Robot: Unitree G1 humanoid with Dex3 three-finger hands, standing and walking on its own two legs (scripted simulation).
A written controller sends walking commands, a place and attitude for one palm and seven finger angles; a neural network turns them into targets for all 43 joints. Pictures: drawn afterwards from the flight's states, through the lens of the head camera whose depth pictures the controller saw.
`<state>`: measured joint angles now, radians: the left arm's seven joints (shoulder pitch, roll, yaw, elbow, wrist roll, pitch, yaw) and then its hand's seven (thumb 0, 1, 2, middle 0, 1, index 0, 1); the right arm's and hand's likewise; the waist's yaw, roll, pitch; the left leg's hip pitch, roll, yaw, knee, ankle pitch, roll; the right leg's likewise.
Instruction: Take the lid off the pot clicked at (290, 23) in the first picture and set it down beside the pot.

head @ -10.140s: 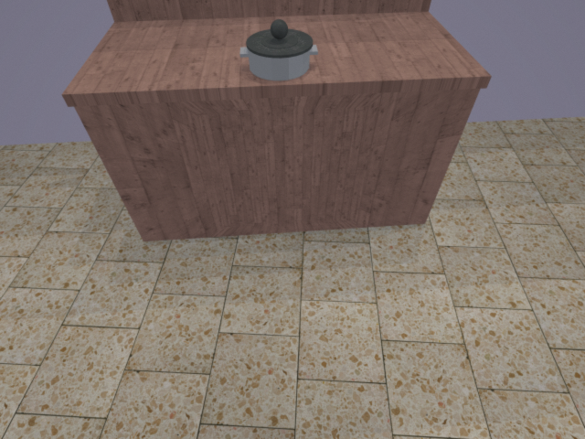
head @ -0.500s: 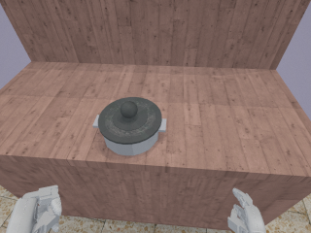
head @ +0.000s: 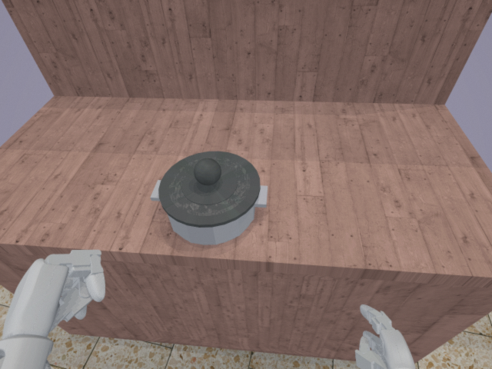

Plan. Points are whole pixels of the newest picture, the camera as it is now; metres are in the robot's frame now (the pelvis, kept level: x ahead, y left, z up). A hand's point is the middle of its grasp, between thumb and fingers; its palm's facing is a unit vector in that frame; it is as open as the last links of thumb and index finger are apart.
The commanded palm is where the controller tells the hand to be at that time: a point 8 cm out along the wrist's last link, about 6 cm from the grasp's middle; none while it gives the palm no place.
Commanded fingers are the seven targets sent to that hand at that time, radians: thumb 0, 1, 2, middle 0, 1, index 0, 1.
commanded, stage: reach forward and open the fingers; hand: left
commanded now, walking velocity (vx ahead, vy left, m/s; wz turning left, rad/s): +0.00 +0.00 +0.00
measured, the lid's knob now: (207, 171) +0.45 +0.14 +0.08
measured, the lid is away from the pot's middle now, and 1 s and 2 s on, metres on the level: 0.00 0.00 0.00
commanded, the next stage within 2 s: move the open hand above the knob in 1.02 s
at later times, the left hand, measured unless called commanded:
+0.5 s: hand (71, 273) +0.19 +0.27 +0.11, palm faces -0.18 -0.06 -0.98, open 5.1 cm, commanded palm +0.18 +0.26 +0.18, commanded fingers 0.00 -0.02 1.29 -0.93 -0.44 -0.93 -0.44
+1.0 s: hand (67, 229) +0.24 +0.29 +0.15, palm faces -0.11 -0.05 -0.99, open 10.2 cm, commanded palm +0.22 +0.27 +0.22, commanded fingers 0.00 -0.36 1.50 -0.82 -0.08 -0.82 -0.08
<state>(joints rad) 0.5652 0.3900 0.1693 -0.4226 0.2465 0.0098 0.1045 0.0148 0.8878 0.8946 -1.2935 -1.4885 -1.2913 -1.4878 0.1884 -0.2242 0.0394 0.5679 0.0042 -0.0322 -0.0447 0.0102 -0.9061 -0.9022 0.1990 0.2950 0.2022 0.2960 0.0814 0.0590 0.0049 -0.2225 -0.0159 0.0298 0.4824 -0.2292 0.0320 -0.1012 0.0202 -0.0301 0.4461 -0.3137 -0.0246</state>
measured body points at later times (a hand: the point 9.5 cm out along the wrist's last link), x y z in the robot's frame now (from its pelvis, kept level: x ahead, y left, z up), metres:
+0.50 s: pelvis -0.03 +0.01 +0.00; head -0.02 -0.04 +0.45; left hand +0.20 +0.27 +0.17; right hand +0.20 -0.20 -0.09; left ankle +0.02 +0.10 -0.74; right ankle -0.05 -0.10 -0.74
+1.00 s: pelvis -0.05 +0.03 +0.00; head -0.04 -0.01 +0.45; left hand +0.24 +0.29 +0.20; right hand +0.18 -0.17 -0.09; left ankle +0.02 +0.10 -0.74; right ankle -0.04 -0.10 -0.74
